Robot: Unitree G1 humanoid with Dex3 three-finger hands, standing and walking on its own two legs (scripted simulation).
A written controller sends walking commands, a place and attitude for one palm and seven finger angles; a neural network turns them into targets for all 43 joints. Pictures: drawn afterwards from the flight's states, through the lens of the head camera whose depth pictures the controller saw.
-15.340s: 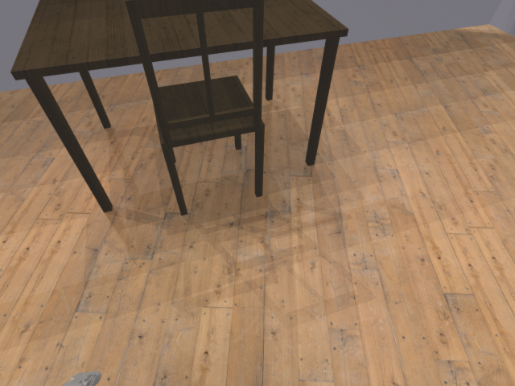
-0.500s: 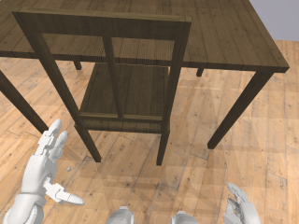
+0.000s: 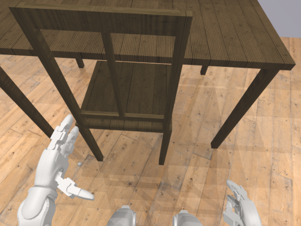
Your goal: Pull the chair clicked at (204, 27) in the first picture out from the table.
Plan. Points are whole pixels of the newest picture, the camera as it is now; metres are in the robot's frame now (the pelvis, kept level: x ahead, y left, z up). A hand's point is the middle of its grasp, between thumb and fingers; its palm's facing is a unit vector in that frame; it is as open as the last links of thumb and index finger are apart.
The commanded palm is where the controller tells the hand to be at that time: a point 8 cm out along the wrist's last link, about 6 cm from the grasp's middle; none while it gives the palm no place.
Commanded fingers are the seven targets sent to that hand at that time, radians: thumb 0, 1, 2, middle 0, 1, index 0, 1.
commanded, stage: aim the fingers beside a spindle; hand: left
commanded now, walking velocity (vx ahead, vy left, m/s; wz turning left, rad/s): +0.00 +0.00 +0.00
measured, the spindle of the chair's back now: (115, 82) +0.53 +0.14 +0.04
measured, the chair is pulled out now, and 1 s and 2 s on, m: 0.00 0.00 0.00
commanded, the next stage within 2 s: push the fingers through the gap in 1.78 s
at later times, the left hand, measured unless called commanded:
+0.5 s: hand (98, 149) +0.31 +0.15 +0.02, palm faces -0.05 -1.00 -0.03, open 16.9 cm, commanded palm +0.29 +0.21 +0.02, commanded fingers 0.00 -0.50 0.30 -0.06 -0.08 -0.06 -0.08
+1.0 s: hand (111, 136) +0.36 +0.13 +0.00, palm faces -0.04 -1.00 -0.04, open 16.9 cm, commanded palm +0.34 +0.18 +0.00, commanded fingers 0.00 -0.50 0.30 -0.06 -0.08 -0.06 -0.08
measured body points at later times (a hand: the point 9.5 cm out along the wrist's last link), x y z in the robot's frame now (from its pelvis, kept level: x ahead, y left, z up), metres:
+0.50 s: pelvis +0.00 +0.00 -0.01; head +0.08 +0.00 +0.43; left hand +0.30 +0.21 +0.02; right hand +0.15 -0.25 -0.11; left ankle +0.02 +0.10 -0.65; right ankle +0.01 -0.11 -0.65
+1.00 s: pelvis -0.01 +0.00 -0.03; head +0.10 -0.01 +0.41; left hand +0.35 +0.19 +0.00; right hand +0.12 -0.26 -0.14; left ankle +0.02 +0.10 -0.65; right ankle +0.01 -0.11 -0.65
